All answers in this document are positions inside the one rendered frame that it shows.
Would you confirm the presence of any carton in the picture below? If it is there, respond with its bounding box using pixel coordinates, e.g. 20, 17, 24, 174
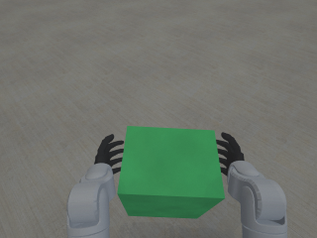
117, 126, 225, 219

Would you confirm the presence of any right robot forearm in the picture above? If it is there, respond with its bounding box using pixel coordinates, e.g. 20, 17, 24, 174
227, 161, 287, 238

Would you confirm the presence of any robot right hand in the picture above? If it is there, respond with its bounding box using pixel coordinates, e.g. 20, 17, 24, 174
216, 132, 245, 176

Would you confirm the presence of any left robot forearm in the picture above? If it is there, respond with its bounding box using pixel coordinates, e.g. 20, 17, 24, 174
66, 163, 116, 238

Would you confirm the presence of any robot left hand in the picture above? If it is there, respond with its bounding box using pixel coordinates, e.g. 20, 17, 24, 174
94, 134, 124, 174

